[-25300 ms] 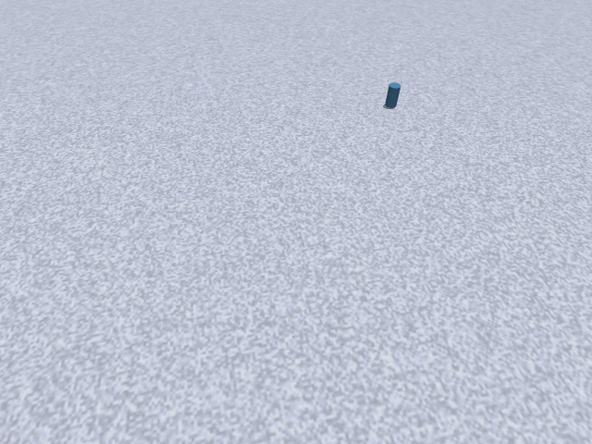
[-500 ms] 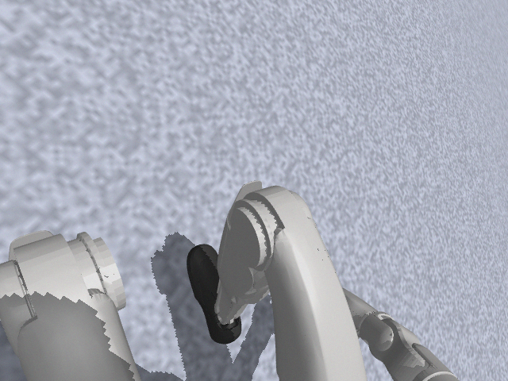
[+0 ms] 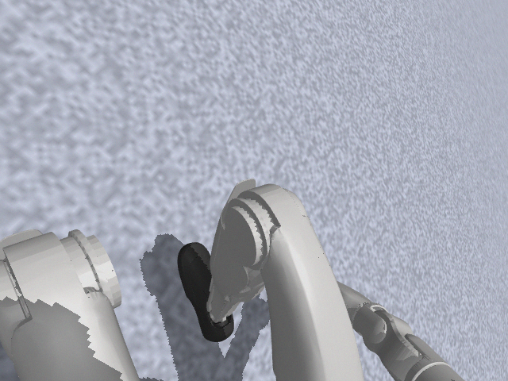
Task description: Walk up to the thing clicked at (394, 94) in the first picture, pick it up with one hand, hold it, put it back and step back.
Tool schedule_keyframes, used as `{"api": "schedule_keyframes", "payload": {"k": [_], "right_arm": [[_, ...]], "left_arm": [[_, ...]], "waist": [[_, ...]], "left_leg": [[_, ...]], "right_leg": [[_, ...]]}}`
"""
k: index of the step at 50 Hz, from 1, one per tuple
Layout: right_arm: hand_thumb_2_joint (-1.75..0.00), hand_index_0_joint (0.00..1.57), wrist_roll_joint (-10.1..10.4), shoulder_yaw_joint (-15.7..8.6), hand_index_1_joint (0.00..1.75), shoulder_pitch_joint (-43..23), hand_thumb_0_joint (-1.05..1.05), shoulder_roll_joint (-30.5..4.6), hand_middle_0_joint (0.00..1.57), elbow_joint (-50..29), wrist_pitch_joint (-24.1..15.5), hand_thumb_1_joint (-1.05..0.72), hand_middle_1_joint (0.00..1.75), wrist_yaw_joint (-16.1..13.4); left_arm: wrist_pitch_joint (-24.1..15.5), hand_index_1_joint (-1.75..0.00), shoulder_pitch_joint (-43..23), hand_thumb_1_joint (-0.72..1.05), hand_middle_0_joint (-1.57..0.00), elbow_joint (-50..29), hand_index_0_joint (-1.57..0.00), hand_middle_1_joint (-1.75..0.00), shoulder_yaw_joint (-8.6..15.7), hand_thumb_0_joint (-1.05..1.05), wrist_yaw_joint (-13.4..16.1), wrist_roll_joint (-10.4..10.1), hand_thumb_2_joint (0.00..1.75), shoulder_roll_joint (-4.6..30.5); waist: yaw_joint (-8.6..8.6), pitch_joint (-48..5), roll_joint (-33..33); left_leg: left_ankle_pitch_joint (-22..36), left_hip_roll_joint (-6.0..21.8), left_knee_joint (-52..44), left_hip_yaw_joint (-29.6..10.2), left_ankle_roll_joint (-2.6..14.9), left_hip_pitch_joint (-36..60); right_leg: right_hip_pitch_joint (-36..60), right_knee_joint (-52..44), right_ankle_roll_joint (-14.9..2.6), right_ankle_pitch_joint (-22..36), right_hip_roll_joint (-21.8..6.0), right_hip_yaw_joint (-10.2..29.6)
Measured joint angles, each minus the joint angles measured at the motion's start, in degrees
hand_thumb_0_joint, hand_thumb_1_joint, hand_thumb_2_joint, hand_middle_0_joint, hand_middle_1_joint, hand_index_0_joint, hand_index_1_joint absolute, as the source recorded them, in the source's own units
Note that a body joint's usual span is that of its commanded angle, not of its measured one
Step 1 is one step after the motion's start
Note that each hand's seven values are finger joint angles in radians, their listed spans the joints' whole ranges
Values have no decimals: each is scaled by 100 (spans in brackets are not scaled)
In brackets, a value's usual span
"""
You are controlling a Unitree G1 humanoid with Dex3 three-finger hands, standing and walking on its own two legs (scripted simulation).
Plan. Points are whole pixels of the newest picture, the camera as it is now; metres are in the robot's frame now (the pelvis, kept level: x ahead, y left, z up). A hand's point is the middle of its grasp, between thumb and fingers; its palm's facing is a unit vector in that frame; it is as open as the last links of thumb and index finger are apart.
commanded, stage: open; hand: left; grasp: from the side
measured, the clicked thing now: out of the picture +0.44 +0.28 -0.22
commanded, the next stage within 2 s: withdraw in 0.24 s
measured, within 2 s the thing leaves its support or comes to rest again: rests again in 0.20 s
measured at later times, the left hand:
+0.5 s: hand out of the picture +0.44 +0.28 -0.17, palm faces +0.36 -0.93 +0.01, open 16.3 cm
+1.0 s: hand out of the picture +0.38 +0.35 -0.10, palm faces +0.21 -0.95 -0.22, open 17.5 cm
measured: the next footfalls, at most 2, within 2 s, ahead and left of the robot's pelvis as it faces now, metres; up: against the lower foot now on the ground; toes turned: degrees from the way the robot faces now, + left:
none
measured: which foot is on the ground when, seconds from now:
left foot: down 0.00-1.00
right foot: down 0.00-1.00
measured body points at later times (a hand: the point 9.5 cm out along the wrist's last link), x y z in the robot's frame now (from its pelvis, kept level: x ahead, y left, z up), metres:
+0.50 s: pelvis +0.00 +0.00 +0.00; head +0.23 +0.19 +0.33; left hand +0.41 +0.33 -0.17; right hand +0.15 -0.25 -0.03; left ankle +0.08 +0.12 -0.25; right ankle +0.15 -0.13 -0.25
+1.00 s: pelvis +0.00 +0.00 +0.04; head +0.19 +0.17 +0.41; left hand +0.36 +0.40 -0.08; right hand +0.19 -0.23 -0.03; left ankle +0.08 +0.12 -0.25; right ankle +0.15 -0.13 -0.25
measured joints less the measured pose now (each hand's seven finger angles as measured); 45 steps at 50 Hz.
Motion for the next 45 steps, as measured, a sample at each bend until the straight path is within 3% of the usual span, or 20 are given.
{"api": "schedule_keyframes", "payload": {"k": [5, 11, 16, 21, 25, 28, 33, 35, 38, 41, 45], "right_arm": [[-90, 21, 4, 16, 30, 12, 0, -13, 20, 6, 16, -92, 30, 3], [-90, 21, 76, 22, 30, 37, 0, -27, 20, -88, 68, -92, 30, -1], [-90, 21, 107, 49, 30, 88, 0, -51, 20, -156, 63, -92, 30, 19], [-90, 21, 92, 91, 30, 109, 0, -51, 21, -147, 55, -91, 30, 13], [-90, 21, 83, 91, 30, 107, 0, -47, 21, -161, 76, -90, 30, -14], [-90, 21, 92, 43, 30, 132, 0, -42, 21, -186, 117, -90, 30, -39], [-90, 21, 230, -181, 30, 362, 0, -7, 21, -204, 216, -90, 30, -60], [-90, 21, 332, -314, 30, 487, 0, 13, 21, -177, 246, -90, 30, -79], [-90, 21, 545, -531, 30, 618, 0, 37, 21, -56, 264, -90, 30, -122], [-90, 21, 752, -701, 30, 657, 0, 23, 21, -20, 243, -90, 31, -157], [-90, 21, 1073, -1157, 30, 774, 0, 196, 21, 32, 315, -89, 31, -184]], "left_arm": [[-184, -70, -83, -22, -68, -97, -71, -70, -59, -1, -59, 2, 63, 41], [-80, -52, -166, -27, -58, 155, -58, -52, -212, 0, -133, -79, 44, 134], [-100, -39, -84, -33, -48, 208, -47, -39, -198, -1, -187, -158, 32, 53], [-220, -26, -76, -39, -35, 211, -34, -26, -90, -1, -150, -205, 22, 17], [-256, -15, -78, -45, -23, 95, -21, -15, 24, -1, -211, -90, 15, 93], [-160, -10, -41, -49, -16, -231, -15, -9, 230, -1, -291, -27, 12, 161], [250, -5, 45, -52, -10, -1102, -8, -4, 469, -1, -512, -94, 9, 186], [491, -4, 144, -53, -9, -1328, -7, -3, 339, -1, -693, -194, 8, 195], [876, -4, 350, -52, -7, -1462, -6, -3, -132, -1, -1054, -392, 7, 127], [1248, -3, 575, -53, -6, -1550, -5, -3, -425, -1, -1382, -553, 7, -90], [1933, -4, 616, -54, -6, -1698, -5, -4, -608, -1, -1298, 96, 7, -425]], "waist": [[11, -28, 30], [-56, -120, 125], [-59, -144, 127], [-33, -132, 34], [-4, -92, -24], [37, -60, -26], [179, -249, 98], [234, -455, 227], [331, -783, 481], [436, -971, 690], [621, -1229, 770]], "left_leg": [[7, 19, -12, 22, 32, -1], [21, 52, -38, 41, 82, -20], [25, 78, -72, 47, 101, -9], [26, 79, -67, 34, 84, 21], [31, 77, -52, 15, 76, 32], [30, 78, -52, 12, 76, 41], [25, 72, -139, 81, 61, 29], [28, 65, -211, 149, 71, -9], [50, 61, -349, 304, 135, -82], [80, 83, -485, 449, 215, -103], [126, 135, -695, 658, 256, -112]], "right_leg": [[9, -20, -4, 8, 9, 10], [7, -68, -19, 29, 30, 12], [14, -110, -15, 49, 45, 12], [33, -105, -15, 60, 47, 5], [44, -99, -36, 70, 50, -9], [56, -103, -41, 72, 51, -13], [35, -130, -90, 27, 6, 25], [0, -153, -103, -12, -30, 66], [-51, -212, -102, -77, -87, 162], [-59, -293, -104, -101, -113, 253], [-133, -383, -201, -102, -141, 395]]}}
